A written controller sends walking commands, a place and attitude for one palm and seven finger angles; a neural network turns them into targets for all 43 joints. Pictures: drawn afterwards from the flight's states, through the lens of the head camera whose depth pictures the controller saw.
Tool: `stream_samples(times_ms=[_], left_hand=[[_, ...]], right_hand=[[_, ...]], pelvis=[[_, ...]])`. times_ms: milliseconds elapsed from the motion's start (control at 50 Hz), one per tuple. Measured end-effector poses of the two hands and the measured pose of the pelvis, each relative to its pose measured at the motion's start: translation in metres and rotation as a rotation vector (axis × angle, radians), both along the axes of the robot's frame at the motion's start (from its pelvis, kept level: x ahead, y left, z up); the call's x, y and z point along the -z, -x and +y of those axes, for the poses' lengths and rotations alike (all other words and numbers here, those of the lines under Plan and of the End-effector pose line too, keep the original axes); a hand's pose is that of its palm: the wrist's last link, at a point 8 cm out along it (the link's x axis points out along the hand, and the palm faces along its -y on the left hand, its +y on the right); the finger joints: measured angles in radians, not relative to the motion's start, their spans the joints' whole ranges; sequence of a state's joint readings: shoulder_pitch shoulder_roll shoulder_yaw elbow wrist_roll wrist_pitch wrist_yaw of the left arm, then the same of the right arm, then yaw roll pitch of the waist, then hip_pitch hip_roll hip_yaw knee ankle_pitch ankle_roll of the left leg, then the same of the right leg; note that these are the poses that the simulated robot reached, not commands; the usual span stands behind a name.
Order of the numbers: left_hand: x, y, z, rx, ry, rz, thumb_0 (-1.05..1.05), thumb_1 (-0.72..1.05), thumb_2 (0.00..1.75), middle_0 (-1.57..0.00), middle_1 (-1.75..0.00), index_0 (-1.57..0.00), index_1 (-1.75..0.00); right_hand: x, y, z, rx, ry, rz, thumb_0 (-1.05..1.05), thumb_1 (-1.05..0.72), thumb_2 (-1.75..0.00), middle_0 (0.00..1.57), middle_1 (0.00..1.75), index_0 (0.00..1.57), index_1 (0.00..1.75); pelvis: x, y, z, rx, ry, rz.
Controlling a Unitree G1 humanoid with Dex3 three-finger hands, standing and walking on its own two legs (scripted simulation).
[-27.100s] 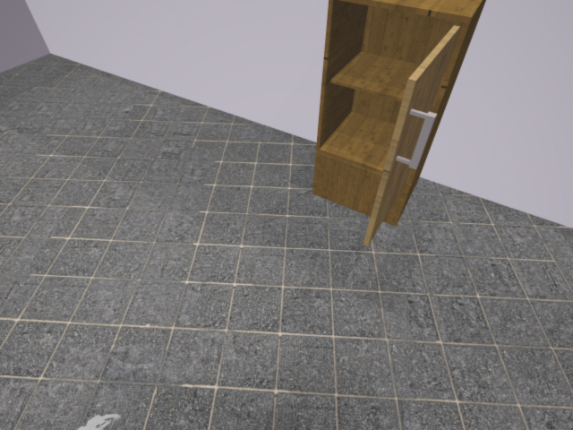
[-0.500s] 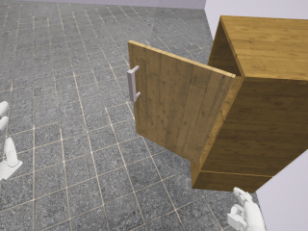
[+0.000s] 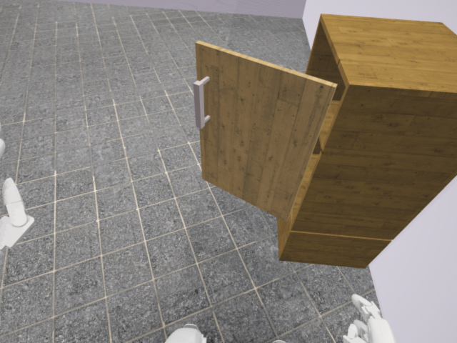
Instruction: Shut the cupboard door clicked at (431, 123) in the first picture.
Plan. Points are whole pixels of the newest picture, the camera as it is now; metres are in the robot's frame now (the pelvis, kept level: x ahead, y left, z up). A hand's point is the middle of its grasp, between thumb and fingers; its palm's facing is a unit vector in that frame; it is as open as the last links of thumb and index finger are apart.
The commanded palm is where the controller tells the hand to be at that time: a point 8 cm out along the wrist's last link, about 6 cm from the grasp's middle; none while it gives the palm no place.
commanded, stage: step back with the hand held close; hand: left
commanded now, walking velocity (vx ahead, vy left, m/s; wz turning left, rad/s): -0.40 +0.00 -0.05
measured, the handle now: (203, 103) +0.79 +0.12 -0.03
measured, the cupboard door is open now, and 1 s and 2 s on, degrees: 63 63 63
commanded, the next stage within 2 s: stop stepping back and stand still in 0.02 s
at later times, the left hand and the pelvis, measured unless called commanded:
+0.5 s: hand out of the picture +0.07 +0.35 +0.18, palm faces +0.62 -0.73 -0.27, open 7.4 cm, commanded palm -0.01 +0.36 +0.19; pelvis -0.12 +0.05 +0.01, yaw +5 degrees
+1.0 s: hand out of the picture +0.07 +0.30 +0.18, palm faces +0.42 -0.81 -0.40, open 7.4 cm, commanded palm +0.00 +0.34 +0.19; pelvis -0.14 +0.04 +0.01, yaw +0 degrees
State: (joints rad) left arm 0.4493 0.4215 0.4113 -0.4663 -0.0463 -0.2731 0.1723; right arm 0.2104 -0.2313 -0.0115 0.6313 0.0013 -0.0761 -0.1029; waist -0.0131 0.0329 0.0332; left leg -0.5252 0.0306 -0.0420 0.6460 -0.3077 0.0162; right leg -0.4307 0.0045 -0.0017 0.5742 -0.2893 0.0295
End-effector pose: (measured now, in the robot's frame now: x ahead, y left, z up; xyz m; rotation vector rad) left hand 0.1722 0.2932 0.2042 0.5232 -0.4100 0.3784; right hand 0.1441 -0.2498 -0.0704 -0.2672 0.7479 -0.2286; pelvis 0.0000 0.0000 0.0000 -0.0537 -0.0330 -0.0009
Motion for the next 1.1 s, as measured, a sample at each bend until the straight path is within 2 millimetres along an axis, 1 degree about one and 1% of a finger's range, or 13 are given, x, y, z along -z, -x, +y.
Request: stream_samples(times_ms=[100,200,280,360,420,480,560,620,700,800,920,1060,1100], left_hand=[[-0.007,0.023,0.004,0.049,-0.099,0.009,0.01,0.89,0.90,-0.22,-0.31,-0.21,-0.30],[-0.011,0.091,0.006,-0.005,-0.192,-0.010,0.01,0.89,0.90,-0.22,-0.31,-0.21,-0.30],[-0.001,0.140,0.031,-0.136,-0.090,0.081,0.01,0.88,0.90,-0.22,-0.31,-0.21,-0.30],[0.014,0.165,0.064,-0.253,0.025,0.050,0.01,0.88,0.90,-0.22,-0.31,-0.21,-0.30],[0.024,0.165,0.083,-0.290,0.127,0.010,0.01,0.89,0.90,-0.22,-0.31,-0.21,-0.30],[0.023,0.159,0.086,-0.257,0.170,0.005,0.01,0.89,0.90,-0.21,-0.30,-0.20,-0.30],[0.005,0.150,0.071,-0.141,0.145,-0.005,0.01,0.89,0.90,-0.21,-0.30,-0.20,-0.30],[-0.007,0.148,0.057,-0.053,0.092,0.014,0.01,0.89,0.90,-0.21,-0.30,-0.20,-0.30],[-0.005,0.147,0.051,-0.006,-0.008,0.101,0.01,0.89,0.90,-0.21,-0.30,-0.20,-0.30],[0.008,0.144,0.060,-0.042,0.017,0.186,0.01,0.89,0.90,-0.22,-0.31,-0.21,-0.30],[0.014,0.148,0.055,-0.063,0.072,0.175,0.01,0.89,0.90,-0.22,-0.31,-0.21,-0.30],[0.008,0.148,0.043,-0.042,0.053,0.148,0.01,0.89,0.90,-0.22,-0.31,-0.21,-0.30],[0.031,0.139,0.045,-0.027,0.041,0.251,0.01,0.89,0.90,-0.21,-0.30,-0.20,-0.30]], right_hand=[[0.003,0.038,0.004,0.022,-0.006,0.005,0.01,-0.90,-0.90,0.21,0.30,0.20,0.30],[0.021,0.059,0.007,-0.039,-0.026,0.034,0.01,-0.90,-0.90,0.21,0.30,0.20,0.30],[0.019,0.075,0.019,-0.077,-0.017,0.105,0.01,-0.90,-0.90,0.20,0.30,0.20,0.30],[0.008,0.080,0.040,-0.123,0.026,0.052,0.01,-0.90,-0.90,0.20,0.30,0.20,0.30],[0.000,0.083,0.061,-0.154,0.031,0.014,0.01,-0.90,-0.90,0.20,0.30,0.20,0.30],[-0.016,0.087,0.083,-0.166,-0.005,-0.050,0.01,-0.90,-0.90,0.20,0.30,0.20,0.30],[-0.035,0.099,0.103,-0.173,-0.063,-0.104,0.01,-0.90,-0.90,0.21,0.30,0.20,0.30],[-0.040,0.108,0.107,-0.157,-0.090,-0.108,0.01,-0.90,-0.90,0.21,0.30,0.20,0.30],[-0.028,0.119,0.096,-0.108,-0.098,-0.088,0.01,-0.89,-0.90,0.21,0.31,0.20,0.30],[-0.004,0.148,0.070,-0.023,-0.079,0.034,0.01,-0.90,-0.90,0.21,0.30,0.20,0.30],[0.000,0.177,0.046,0.044,-0.036,0.089,0.01,-0.90,-0.90,0.21,0.30,0.20,0.30],[-0.003,0.178,0.037,0.050,-0.032,0.073,0.01,-0.90,-0.90,0.20,0.30,0.20,0.30],[0.005,0.173,0.036,-0.001,-0.055,0.074,0.01,-0.90,-0.90,0.20,0.30,0.20,0.30]], pelvis=[[0.005,0.033,-0.003,-0.052,0.033,0.002],[0.019,0.062,-0.008,-0.110,0.010,0.029],[0.006,0.075,0.009,-0.083,-0.020,0.026],[0.004,0.086,0.028,-0.102,-0.012,0.036],[0.000,0.105,0.039,-0.111,-0.033,0.007],[-0.008,0.118,0.044,-0.086,-0.036,-0.004],[-0.020,0.127,0.047,-0.064,-0.012,0.013],[-0.024,0.130,0.048,-0.035,-0.004,0.039],[-0.015,0.135,0.046,0.002,-0.042,0.076],[-0.012,0.138,0.049,0.010,-0.032,0.056],[-0.013,0.138,0.046,0.014,-0.046,0.041],[-0.015,0.142,0.041,0.006,-0.037,0.050],[-0.012,0.145,0.042,-0.002,-0.032,0.053]])
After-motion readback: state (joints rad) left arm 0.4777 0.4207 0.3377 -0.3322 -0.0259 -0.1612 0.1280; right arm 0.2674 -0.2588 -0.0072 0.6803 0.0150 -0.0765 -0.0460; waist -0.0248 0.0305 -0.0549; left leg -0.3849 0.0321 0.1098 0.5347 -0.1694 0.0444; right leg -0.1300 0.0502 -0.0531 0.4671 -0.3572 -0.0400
